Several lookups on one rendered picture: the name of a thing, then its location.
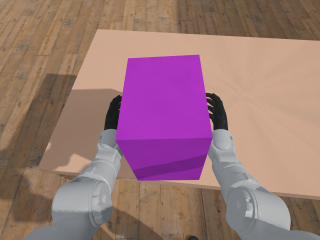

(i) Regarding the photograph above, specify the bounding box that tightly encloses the robot left upper arm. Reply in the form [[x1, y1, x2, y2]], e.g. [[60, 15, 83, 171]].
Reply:
[[22, 179, 113, 240]]

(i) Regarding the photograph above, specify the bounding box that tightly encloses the left robot hand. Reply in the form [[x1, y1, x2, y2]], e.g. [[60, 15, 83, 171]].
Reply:
[[104, 95, 122, 130]]

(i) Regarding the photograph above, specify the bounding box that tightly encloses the left robot forearm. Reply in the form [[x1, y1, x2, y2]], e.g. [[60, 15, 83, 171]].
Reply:
[[51, 129, 123, 221]]

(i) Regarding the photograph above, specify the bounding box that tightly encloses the robot right upper arm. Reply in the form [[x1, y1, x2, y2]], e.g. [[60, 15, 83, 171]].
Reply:
[[225, 187, 320, 240]]

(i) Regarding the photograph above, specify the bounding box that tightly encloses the right robot hand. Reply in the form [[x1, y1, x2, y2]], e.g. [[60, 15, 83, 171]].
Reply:
[[205, 93, 228, 131]]

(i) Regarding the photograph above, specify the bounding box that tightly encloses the carton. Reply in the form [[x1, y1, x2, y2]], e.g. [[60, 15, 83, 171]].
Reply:
[[115, 54, 213, 181]]

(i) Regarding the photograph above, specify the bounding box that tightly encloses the right robot forearm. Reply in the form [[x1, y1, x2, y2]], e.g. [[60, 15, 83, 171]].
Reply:
[[208, 129, 291, 227]]

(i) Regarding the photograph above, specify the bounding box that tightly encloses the table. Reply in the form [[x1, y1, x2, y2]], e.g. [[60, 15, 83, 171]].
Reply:
[[37, 29, 320, 200]]

